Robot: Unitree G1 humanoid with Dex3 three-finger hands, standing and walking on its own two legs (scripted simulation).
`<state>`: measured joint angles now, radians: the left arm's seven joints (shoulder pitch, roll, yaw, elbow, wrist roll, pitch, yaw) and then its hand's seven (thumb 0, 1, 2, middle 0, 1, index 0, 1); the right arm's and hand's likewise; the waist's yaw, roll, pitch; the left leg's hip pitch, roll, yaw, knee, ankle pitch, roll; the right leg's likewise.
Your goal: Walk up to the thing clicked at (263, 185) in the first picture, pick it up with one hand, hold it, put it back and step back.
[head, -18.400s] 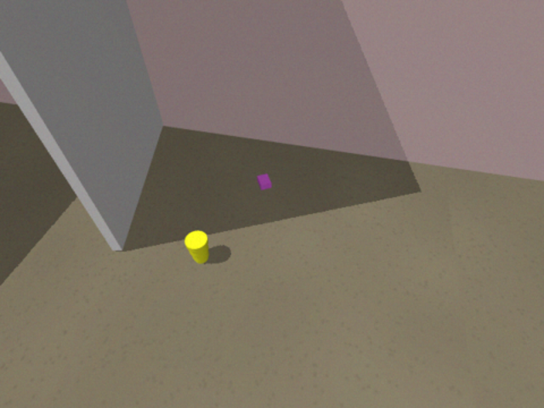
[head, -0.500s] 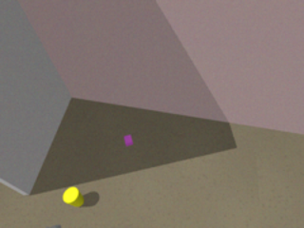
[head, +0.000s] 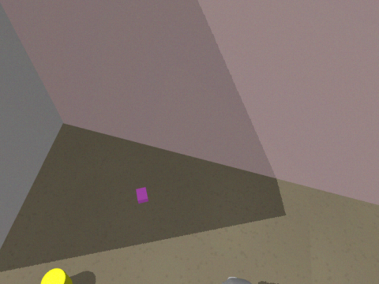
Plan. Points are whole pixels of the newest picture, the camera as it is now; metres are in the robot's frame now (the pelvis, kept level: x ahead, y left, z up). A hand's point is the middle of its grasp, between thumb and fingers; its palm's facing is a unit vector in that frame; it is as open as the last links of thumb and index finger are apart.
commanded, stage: walk up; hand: left
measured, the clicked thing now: (142, 195) +0.68 +0.27 -0.75
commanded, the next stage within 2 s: none
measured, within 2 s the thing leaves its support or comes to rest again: neither
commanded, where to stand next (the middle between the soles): +0.26 +0.00 m, yaw +1 degrees
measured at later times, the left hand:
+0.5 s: hand (77, 272) +0.18 +0.27 -0.13, palm faces -0.02 -0.91 -0.42, open 7.4 cm
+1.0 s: hand (100, 225) +0.29 +0.25 -0.15, palm faces -0.04 -0.93 -0.37, open 7.4 cm
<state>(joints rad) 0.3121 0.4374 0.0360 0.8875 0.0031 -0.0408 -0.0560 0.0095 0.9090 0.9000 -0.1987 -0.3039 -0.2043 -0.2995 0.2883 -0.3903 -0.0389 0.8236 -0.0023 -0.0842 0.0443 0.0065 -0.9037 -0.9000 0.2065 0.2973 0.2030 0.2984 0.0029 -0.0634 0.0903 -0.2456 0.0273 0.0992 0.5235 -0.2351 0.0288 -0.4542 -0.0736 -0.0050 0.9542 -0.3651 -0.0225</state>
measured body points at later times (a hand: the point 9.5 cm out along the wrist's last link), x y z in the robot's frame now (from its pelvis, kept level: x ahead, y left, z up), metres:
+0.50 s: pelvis +0.15 -0.02 +0.00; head +0.18 -0.03 +0.44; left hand +0.18 +0.31 -0.10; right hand +0.24 -0.34 -0.13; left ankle +0.25 +0.13 -0.72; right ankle +0.16 -0.15 -0.73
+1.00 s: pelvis +0.22 -0.01 -0.01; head +0.24 -0.02 +0.44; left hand +0.29 +0.30 -0.13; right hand +0.30 -0.32 -0.14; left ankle +0.25 +0.12 -0.73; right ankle +0.23 -0.14 -0.73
